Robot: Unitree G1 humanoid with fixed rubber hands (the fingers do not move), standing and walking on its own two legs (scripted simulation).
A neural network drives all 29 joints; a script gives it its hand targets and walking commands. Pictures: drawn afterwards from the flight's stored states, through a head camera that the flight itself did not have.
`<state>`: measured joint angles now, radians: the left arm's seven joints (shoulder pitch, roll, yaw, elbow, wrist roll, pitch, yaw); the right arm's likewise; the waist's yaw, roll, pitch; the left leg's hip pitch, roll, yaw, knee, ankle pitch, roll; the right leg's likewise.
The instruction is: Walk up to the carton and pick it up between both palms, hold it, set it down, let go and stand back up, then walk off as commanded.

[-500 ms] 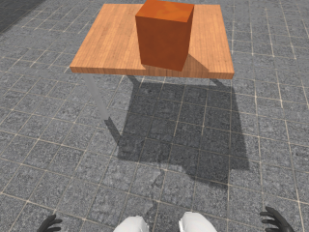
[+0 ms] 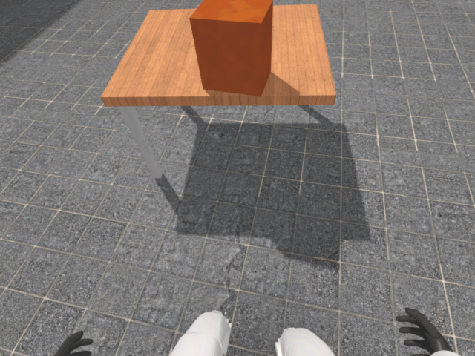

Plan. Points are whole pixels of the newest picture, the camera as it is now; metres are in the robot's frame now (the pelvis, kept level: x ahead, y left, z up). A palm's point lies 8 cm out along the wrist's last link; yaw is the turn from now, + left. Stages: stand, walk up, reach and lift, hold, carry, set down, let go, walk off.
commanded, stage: walk off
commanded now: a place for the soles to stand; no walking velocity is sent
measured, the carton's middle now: (235, 48) +1.04 +0.02 -0.06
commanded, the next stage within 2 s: stand in 0.90 s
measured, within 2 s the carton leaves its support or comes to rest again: neither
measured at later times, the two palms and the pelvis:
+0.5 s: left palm out of the picture +0.02 +0.32 -0.09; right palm out of the picture +0.04 -0.30 -0.08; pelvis -0.07 +0.00 +0.01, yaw +1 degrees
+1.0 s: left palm out of the picture +0.02 +0.32 -0.06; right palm out of the picture +0.02 -0.30 -0.08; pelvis -0.08 +0.01 +0.02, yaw +1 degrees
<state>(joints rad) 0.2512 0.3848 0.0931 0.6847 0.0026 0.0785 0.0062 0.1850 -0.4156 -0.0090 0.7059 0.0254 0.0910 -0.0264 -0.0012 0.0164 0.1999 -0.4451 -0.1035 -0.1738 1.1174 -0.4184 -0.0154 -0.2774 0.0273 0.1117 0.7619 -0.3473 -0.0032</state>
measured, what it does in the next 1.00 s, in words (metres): steps on the spot: left foot, then right foot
